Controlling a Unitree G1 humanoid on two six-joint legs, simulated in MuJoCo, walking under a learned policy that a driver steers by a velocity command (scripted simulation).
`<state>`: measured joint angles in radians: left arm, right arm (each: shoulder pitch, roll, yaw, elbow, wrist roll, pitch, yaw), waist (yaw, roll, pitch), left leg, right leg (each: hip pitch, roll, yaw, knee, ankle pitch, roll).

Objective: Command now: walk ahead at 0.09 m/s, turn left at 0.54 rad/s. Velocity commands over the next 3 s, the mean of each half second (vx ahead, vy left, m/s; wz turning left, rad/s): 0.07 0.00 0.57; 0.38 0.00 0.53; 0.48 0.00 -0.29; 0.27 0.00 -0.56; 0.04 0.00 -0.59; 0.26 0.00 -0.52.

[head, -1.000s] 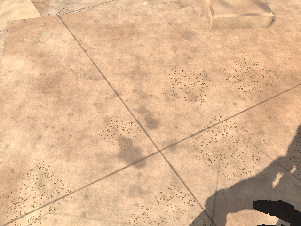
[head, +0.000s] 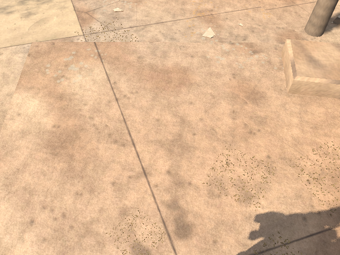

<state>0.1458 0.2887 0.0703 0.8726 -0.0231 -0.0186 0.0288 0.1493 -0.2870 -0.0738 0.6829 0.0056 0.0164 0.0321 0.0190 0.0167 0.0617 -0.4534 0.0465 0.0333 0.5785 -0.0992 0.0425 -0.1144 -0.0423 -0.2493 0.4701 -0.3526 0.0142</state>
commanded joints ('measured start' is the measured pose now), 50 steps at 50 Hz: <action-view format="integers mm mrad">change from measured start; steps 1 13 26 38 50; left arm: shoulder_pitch -1 -54 30 185 155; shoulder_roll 100 88 207 188 163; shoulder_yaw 19 17 48 38 12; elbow -75 -89 -106 -95 -123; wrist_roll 38 25 58 28 -24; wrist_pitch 0 24 -31 -53 -83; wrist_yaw -1 13 -10 -4 -39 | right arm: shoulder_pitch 225 20 -24 -119 284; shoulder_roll -276 -185 -185 -59 -214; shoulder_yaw -93 -55 -52 -9 -51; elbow -30 -116 -165 -196 -107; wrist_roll -11 -5 7 18 4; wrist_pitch -8 -8 -8 -36 -59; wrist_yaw -35 -69 -59 -6 -7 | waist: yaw -87 -20 -9 89 -156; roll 220 108 -231 -156 133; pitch -205 -194 -18 24 -344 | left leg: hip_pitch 415 224 -353 -335 764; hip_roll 151 111 -93 23 347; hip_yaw -285 -394 -221 -61 -661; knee -131 -265 416 285 -272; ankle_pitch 674 12 -336 -24 -201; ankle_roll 147 189 -18 -97 253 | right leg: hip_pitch -220 -381 -18 103 -676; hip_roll -64 45 -331 -238 -32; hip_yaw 26 334 809 294 315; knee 504 420 -309 -343 885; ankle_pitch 252 -1 -344 111 -165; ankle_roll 7 67 -230 -169 -13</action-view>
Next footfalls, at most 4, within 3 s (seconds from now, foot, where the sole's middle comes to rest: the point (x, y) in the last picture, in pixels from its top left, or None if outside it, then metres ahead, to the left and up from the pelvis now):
0.46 right None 0.14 -0.13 -0.77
0.94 left None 0.20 0.25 -0.77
1.50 right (113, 217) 0.58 0.24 -0.77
1.90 left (63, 178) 0.75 0.48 -0.77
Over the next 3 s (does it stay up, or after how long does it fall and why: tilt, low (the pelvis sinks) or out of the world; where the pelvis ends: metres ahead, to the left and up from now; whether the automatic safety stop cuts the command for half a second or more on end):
stays up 0.74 0.29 0.01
